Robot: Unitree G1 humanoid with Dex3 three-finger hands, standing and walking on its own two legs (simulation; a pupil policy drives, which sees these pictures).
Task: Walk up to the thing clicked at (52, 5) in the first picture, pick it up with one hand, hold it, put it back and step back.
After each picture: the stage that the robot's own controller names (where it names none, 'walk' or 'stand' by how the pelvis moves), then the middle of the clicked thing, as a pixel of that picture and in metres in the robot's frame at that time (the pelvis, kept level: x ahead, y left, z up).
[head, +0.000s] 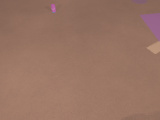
stand; (53, 8) +2.35 +0.47 -0.72
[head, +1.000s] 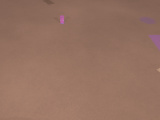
walk; (62, 19) +2.24 +0.24 -0.70
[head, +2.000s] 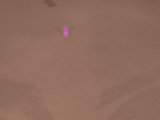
walk; (65, 32) +1.62 +0.15 -0.71
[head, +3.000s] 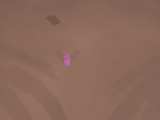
walk; (67, 60) +1.14 +0.16 -0.72
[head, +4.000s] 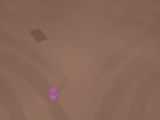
walk; (53, 93) +0.72 +0.20 -0.72
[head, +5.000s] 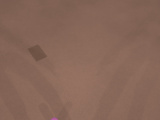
walk; out of the picture +0.48 +0.20 -0.71
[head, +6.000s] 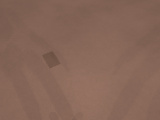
stand; out of the picture +0.42 +0.19 -0.72
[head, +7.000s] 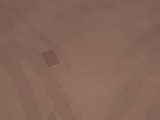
stand; out of the picture +0.39 +0.18 -0.72
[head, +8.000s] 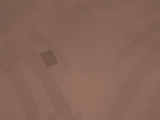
stand; out of the picture +0.39 +0.18 -0.72
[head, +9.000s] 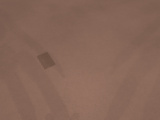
stand; out of the picture +0.41 +0.19 -0.72
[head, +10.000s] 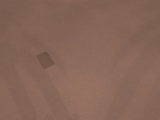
stand; out of the picture +0.39 +0.20 -0.73
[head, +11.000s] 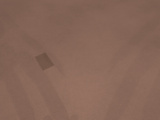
stand; out of the picture +0.39 +0.20 -0.73
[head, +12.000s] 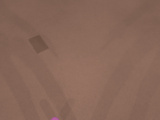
go down; out of the picture +0.40 +0.21 -0.71
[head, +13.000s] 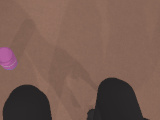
go down; (7, 59) +0.46 +0.27 -0.29
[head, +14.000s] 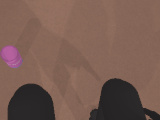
close in; (12, 57) +0.46 +0.27 -0.29
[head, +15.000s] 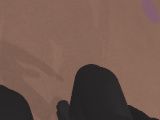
close in; out of the picture +0.43 +0.30 -0.22
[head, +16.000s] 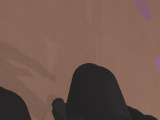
close; out of the picture +0.43 +0.31 -0.22
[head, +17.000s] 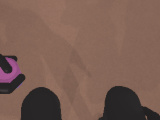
lift; (9, 75) +0.35 +0.26 -0.07
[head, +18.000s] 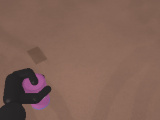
hold; (37, 92) +0.34 +0.16 +0.04
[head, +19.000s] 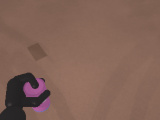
hold; (38, 95) +0.33 +0.17 +0.00
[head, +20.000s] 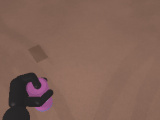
crouch; (40, 95) +0.34 +0.16 +0.00
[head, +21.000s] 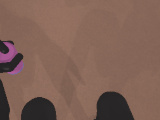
crouch; (9, 59) +0.44 +0.23 -0.10
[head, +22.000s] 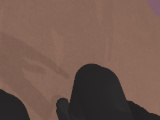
lower; out of the picture +0.42 +0.31 -0.23
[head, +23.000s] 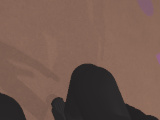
lower; out of the picture +0.42 +0.32 -0.23
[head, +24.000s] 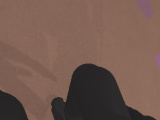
lower; out of the picture +0.43 +0.32 -0.23
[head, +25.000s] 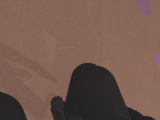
lower; out of the picture +0.43 +0.31 -0.23
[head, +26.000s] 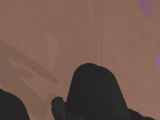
loosen; out of the picture +0.43 +0.30 -0.23
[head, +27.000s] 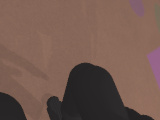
withdraw; out of the picture +0.42 +0.30 -0.23
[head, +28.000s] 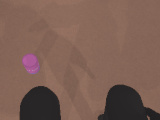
walk; (31, 64) +0.46 +0.24 -0.32
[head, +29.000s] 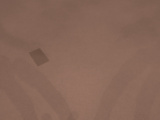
stand; out of the picture +0.39 +0.18 -0.66
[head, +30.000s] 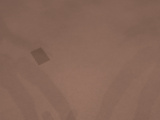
stand; out of the picture +0.41 +0.20 -0.67
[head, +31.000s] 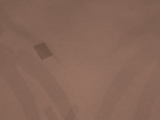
stand; out of the picture +0.41 +0.19 -0.68
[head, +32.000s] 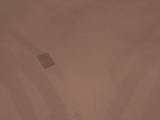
walk; out of the picture +0.42 +0.19 -0.72
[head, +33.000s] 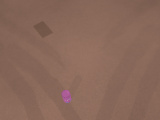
walk; (66, 96) +0.58 +0.18 -0.70
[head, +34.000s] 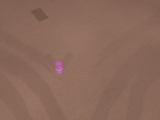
walk; (58, 67) +0.89 +0.19 -0.71
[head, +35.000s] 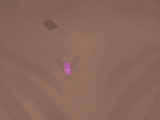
stand; (67, 68) +1.03 +0.19 -0.71
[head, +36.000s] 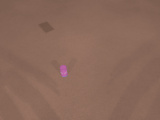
stand; (63, 71) +1.02 +0.21 -0.73
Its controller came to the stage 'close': yes
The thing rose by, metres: 0.70
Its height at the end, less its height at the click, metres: +0.00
